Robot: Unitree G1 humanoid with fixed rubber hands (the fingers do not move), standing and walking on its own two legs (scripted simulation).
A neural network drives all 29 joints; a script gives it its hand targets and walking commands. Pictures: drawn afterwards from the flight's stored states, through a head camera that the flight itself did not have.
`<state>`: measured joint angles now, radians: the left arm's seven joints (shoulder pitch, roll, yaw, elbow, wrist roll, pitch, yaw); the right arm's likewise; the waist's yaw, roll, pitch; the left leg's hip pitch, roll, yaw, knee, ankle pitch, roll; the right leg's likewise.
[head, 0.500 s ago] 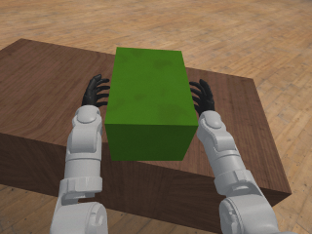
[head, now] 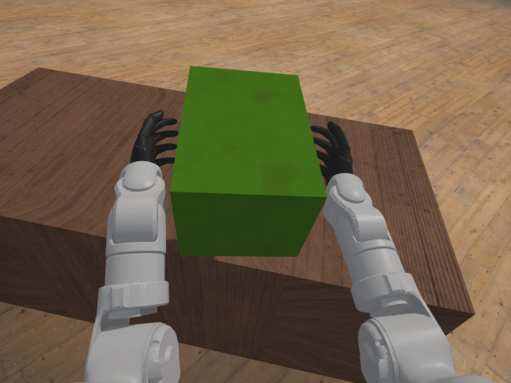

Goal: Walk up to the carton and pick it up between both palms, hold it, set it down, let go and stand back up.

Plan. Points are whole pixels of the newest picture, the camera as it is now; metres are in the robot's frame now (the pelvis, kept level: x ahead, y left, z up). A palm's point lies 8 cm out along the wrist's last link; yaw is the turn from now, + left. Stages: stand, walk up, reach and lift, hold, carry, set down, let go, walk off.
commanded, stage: hold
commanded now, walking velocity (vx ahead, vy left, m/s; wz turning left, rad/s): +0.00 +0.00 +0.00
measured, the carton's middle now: (242, 159) +0.44 +0.00 +0.13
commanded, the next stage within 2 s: none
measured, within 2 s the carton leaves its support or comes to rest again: neither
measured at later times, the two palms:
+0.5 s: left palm (137, 164) +0.36 +0.16 +0.18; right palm (332, 170) +0.36 -0.13 +0.17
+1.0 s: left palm (139, 164) +0.36 +0.15 +0.18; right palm (333, 169) +0.36 -0.14 +0.17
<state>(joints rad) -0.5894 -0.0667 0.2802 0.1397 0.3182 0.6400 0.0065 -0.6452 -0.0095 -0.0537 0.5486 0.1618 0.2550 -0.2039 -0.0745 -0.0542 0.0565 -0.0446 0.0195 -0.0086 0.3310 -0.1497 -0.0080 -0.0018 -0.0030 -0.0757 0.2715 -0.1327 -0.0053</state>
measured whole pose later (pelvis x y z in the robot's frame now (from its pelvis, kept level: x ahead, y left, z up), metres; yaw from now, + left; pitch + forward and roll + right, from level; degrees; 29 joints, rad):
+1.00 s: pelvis +0.01 +0.00 +0.00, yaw +1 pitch -10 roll -1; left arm -0.55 -0.07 0.28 0.03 0.35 0.71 -0.03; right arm -0.62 0.00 -0.02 0.48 0.19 0.30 -0.22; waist -0.08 -0.06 0.08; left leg 0.00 0.02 -0.02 0.33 -0.16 -0.01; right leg 0.05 0.00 -0.08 0.26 -0.14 -0.01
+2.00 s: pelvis +0.00 +0.00 +0.00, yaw +1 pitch -10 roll -1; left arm -0.58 -0.07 0.30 0.08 0.37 0.70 -0.04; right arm -0.64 0.00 -0.04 0.52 0.16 0.28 -0.21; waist -0.08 -0.06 0.07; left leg 0.00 0.01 -0.01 0.33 -0.16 0.00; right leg 0.05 0.00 -0.07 0.26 -0.14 0.00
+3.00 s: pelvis +0.01 +0.00 +0.00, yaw +1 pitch -10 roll -1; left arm -0.55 -0.07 0.30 0.06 0.35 0.69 -0.04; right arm -0.63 0.00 -0.01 0.50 0.17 0.28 -0.23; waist -0.08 -0.07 0.07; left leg 0.01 0.02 -0.02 0.33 -0.16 -0.01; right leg 0.06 0.00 -0.08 0.26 -0.15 -0.01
